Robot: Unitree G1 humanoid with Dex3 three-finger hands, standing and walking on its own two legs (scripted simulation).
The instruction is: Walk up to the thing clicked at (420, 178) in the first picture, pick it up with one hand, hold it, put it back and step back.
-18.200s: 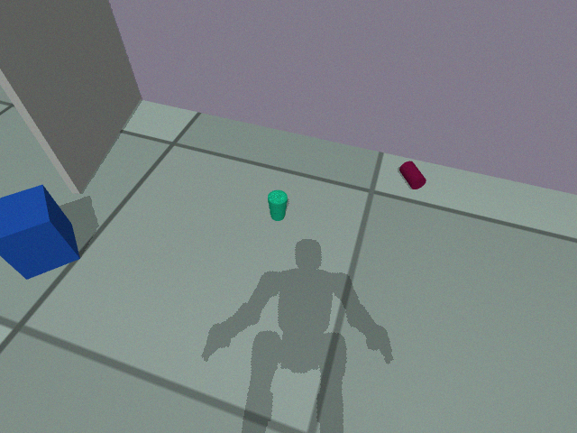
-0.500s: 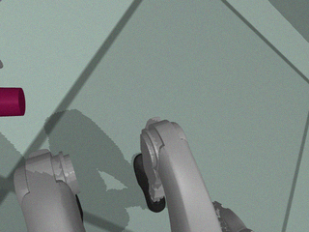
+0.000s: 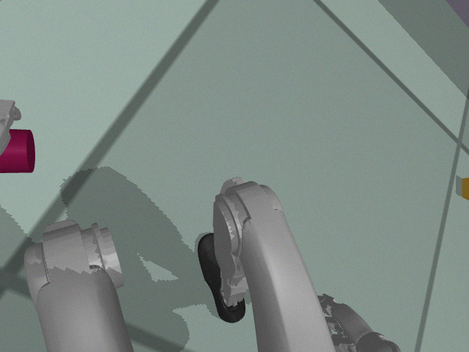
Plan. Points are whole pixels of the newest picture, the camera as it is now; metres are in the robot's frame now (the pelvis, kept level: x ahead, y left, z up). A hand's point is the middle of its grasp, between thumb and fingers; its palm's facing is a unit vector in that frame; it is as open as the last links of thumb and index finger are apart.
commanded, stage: rest palm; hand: left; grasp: from above
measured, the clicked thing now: out of the picture +0.46 +0.28 -0.27
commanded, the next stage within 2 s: close in 0.42 s
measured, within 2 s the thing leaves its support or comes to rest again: neither
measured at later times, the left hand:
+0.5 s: hand out of the picture +0.44 +0.29 -0.25, palm faces -0.52 -0.07 -0.85, open 14.1 cm
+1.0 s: hand out of the picture +0.45 +0.26 -0.24, palm faces -0.41 -0.01 -0.91, open 13.5 cm
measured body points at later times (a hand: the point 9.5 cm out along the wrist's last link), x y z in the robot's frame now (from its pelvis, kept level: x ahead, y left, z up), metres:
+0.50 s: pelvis +0.00 +0.00 +0.00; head +0.27 +0.11 +0.34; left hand +0.46 +0.29 -0.20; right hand +0.04 -0.27 -0.07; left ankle +0.06 +0.12 -0.27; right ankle +0.11 -0.13 -0.27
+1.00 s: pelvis -0.01 +0.01 +0.00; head +0.26 +0.12 +0.35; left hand +0.46 +0.26 -0.19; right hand +0.05 -0.26 -0.06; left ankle +0.06 +0.12 -0.27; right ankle +0.11 -0.13 -0.27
